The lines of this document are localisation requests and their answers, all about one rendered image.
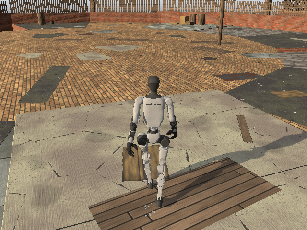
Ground right robot forearm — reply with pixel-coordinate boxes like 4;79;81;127
170;115;177;132

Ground robot left thigh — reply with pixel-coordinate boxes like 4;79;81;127
137;133;151;162

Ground left robot foot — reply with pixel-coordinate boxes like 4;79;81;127
147;179;154;189

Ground left robot hand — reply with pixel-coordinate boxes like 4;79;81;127
126;142;138;157

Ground left robot upper arm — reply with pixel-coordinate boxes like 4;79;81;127
132;96;144;124

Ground right robot upper arm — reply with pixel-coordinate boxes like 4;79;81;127
164;96;175;122

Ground right robot hand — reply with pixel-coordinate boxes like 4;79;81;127
166;130;177;139

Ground left robot forearm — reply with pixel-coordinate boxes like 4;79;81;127
128;117;137;143

